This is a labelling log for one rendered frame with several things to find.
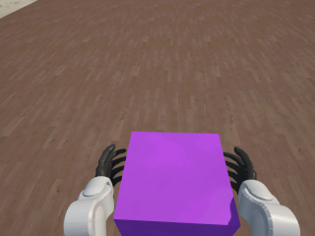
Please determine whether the robot left forearm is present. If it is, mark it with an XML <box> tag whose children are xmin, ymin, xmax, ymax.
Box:
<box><xmin>63</xmin><ymin>176</ymin><xmax>115</xmax><ymax>236</ymax></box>

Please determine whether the left robot hand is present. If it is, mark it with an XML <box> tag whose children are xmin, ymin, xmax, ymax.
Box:
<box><xmin>95</xmin><ymin>144</ymin><xmax>127</xmax><ymax>187</ymax></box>

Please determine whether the robot right forearm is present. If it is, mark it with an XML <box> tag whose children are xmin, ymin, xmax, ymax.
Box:
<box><xmin>237</xmin><ymin>179</ymin><xmax>300</xmax><ymax>236</ymax></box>

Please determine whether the carton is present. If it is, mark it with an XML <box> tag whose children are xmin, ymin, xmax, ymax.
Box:
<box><xmin>113</xmin><ymin>132</ymin><xmax>241</xmax><ymax>236</ymax></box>

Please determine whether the right robot hand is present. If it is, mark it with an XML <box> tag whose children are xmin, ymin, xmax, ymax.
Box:
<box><xmin>223</xmin><ymin>147</ymin><xmax>257</xmax><ymax>195</ymax></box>

